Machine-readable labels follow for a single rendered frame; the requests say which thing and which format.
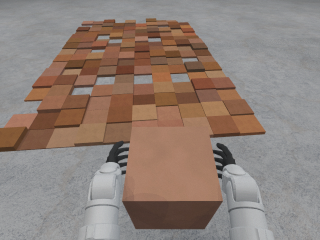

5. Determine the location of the robot left forearm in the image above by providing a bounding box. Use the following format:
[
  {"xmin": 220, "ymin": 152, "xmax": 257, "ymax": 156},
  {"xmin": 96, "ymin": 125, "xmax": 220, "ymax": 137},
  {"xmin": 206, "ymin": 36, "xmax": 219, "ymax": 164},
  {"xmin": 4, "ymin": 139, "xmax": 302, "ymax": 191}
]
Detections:
[{"xmin": 77, "ymin": 162, "xmax": 122, "ymax": 240}]

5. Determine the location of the right robot hand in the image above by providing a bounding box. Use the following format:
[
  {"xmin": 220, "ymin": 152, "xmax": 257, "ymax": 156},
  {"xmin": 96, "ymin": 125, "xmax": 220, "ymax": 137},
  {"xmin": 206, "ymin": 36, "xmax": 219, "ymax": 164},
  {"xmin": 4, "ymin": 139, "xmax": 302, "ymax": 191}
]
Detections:
[{"xmin": 213, "ymin": 143, "xmax": 236, "ymax": 179}]

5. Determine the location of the carton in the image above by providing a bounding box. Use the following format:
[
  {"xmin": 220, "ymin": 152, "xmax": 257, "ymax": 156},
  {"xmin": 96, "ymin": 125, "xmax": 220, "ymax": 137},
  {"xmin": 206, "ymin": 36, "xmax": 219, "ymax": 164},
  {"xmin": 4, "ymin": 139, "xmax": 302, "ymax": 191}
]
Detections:
[{"xmin": 122, "ymin": 126, "xmax": 223, "ymax": 230}]

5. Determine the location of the robot right forearm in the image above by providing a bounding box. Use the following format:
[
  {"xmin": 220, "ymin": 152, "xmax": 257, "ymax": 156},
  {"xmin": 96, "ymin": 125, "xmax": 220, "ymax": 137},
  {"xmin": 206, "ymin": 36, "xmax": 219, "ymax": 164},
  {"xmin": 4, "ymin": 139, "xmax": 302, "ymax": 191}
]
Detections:
[{"xmin": 222, "ymin": 164, "xmax": 275, "ymax": 240}]

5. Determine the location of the left robot hand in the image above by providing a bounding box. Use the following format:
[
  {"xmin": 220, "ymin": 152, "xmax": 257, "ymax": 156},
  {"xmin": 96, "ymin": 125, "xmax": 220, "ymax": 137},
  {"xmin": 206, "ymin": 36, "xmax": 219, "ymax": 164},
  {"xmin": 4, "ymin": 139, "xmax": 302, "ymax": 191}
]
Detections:
[{"xmin": 106, "ymin": 140, "xmax": 129, "ymax": 175}]

